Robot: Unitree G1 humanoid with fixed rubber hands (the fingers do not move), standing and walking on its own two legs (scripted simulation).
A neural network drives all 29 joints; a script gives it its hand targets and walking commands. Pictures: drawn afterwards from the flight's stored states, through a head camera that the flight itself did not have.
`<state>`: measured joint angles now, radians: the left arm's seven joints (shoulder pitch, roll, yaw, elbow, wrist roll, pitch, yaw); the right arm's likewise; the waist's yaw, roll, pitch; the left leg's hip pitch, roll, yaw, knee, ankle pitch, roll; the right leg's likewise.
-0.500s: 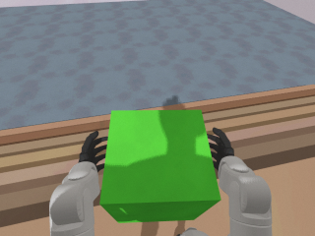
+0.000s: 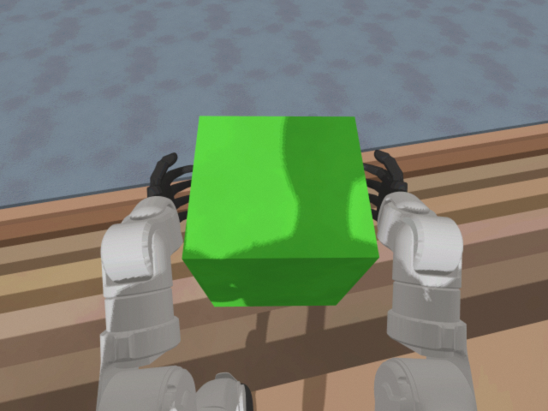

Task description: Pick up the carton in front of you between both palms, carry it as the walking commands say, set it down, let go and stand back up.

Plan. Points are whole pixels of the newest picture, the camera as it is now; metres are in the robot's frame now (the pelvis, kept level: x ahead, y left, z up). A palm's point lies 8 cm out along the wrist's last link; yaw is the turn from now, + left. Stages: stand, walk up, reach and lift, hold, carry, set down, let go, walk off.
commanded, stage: carry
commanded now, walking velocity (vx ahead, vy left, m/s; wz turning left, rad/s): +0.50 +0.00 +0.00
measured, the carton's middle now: (276, 222) +0.37 +0.00 +0.04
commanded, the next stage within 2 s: none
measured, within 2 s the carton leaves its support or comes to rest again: neither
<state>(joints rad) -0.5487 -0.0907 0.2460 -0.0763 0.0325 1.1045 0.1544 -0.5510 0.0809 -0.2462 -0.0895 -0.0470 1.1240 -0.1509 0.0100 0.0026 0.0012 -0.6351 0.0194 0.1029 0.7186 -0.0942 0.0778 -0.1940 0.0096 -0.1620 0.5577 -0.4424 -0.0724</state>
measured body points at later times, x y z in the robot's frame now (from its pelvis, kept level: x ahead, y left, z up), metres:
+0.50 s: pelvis +0.34 -0.02 -0.11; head +0.33 -0.03 +0.34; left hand +0.69 +0.13 +0.04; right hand +0.69 -0.18 +0.04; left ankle +0.13 +0.08 -0.70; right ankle +0.48 -0.08 -0.83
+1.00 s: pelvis +0.69 -0.05 -0.31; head +0.71 -0.07 +0.14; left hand +1.04 +0.09 -0.21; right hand +1.03 -0.22 -0.22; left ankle +0.72 +0.00 -1.03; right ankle +0.56 -0.10 -0.81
